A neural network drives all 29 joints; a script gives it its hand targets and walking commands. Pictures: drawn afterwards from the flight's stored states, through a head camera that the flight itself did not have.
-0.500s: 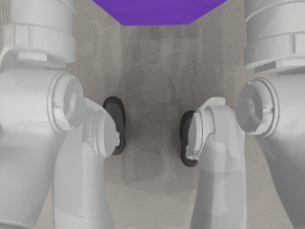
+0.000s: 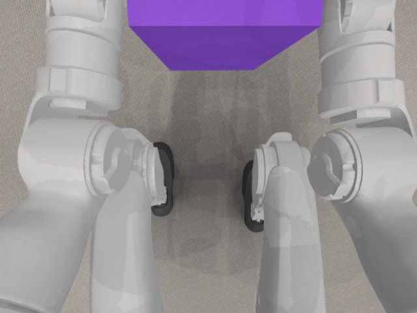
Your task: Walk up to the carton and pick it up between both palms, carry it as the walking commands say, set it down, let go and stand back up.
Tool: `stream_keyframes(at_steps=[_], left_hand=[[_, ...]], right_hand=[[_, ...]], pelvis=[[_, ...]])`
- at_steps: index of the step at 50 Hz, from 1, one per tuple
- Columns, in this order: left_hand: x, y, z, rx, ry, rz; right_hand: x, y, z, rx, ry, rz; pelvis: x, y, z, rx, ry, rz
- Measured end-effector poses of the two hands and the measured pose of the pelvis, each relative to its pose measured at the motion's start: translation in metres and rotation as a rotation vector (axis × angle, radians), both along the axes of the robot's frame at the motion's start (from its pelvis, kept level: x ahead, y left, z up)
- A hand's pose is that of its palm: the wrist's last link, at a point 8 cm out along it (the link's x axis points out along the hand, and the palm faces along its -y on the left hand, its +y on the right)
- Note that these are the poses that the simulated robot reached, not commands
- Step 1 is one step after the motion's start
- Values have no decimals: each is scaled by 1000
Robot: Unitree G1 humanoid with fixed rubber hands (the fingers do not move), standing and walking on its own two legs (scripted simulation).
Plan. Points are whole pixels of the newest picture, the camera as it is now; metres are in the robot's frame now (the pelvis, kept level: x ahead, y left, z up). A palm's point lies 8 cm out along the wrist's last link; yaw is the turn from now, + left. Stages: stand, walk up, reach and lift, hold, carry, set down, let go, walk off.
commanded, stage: reach and lift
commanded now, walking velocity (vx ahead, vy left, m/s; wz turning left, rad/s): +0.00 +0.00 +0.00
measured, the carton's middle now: out of the picture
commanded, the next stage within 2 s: none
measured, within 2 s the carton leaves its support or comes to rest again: neither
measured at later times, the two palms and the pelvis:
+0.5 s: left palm out of the picture +0.55 +0.13 -0.01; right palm out of the picture +0.55 -0.13 -0.01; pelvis -0.01 +0.00 +0.04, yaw +0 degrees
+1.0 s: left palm out of the picture +0.52 +0.13 +0.06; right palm out of the picture +0.52 -0.12 +0.06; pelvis -0.02 +0.00 +0.09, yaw +0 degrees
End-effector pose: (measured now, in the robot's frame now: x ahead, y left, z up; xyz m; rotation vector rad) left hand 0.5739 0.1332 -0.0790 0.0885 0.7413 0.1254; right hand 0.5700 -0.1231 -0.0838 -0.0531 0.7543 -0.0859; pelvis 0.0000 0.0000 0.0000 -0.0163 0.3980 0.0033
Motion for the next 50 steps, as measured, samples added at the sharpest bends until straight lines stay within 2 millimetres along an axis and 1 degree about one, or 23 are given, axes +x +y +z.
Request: stream_keyframes(at_steps=[6, 9, 12, 19, 21, 24, 31, 34, 37, 44, 47, 50], left_hand=[[-3, 0, 38, -2, -46, 2], [-5, 0, 50, -24, -69, 20], [-8, -2, 53, -36, -72, 31], [-16, -3, 51, -32, -41, 29], [-18, -3, 54, -22, -31, 22], [-22, -3, 65, -5, -33, 10], [-25, -3, 104, -5, -70, 8], [-27, -2, 115, -23, -83, 22], [-30, -1, 118, -32, -83, 28], [-48, -1, 116, -18, -29, 16], [-54, -2, 125, 4, -21, 0], [-56, -2, 140, 9, -31, -2]], right_hand=[[-3, 0, 38, -1, -46, 0], [-4, 0, 50, -8, -68, 4], [-7, -2, 54, 2, -69, -6], [-14, -3, 53, 5, -38, -9], [-16, -3, 56, 13, -28, -13], [-18, -3, 67, 25, -30, -20], [-21, -3, 107, 24, -68, -22], [-22, -2, 120, 8, -81, -12], [-25, -1, 125, -3, -81, -7], [-43, -1, 121, 2, -26, -10], [-51, -1, 127, 22, -17, -21], [-54, -2, 141, 26, -29, -23]], pelvis=[[-6, 0, 12, 1, -41, 1], [-9, 0, 18, 0, -50, 1], [-11, 0, 22, 0, -50, 0], [-13, -1, 31, 0, -45, 0], [-13, -1, 34, 1, -52, 0], [-14, -1, 38, 1, -68, 1], [-18, 0, 53, 0, -112, 1], [-20, 1, 60, -2, -120, 1], [-21, 1, 66, -3, -122, 1], [-21, 2, 80, -4, -139, 1], [-22, 1, 85, -4, -159, 1], [-24, 1, 90, -4, -181, 1]])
